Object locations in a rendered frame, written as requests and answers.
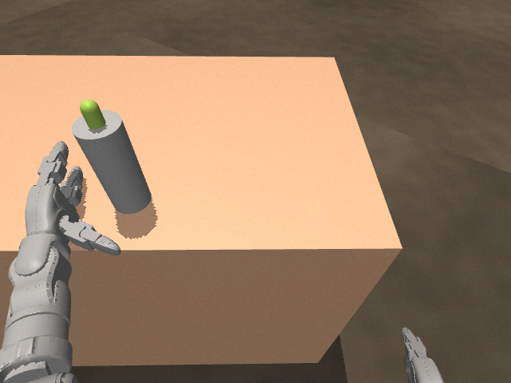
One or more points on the left robot hand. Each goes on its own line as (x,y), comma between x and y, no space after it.
(51,209)

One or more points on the left robot arm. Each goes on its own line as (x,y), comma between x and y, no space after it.
(36,347)

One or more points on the right robot hand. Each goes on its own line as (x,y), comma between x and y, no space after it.
(419,368)

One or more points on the bottle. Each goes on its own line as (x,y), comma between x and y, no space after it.
(102,137)

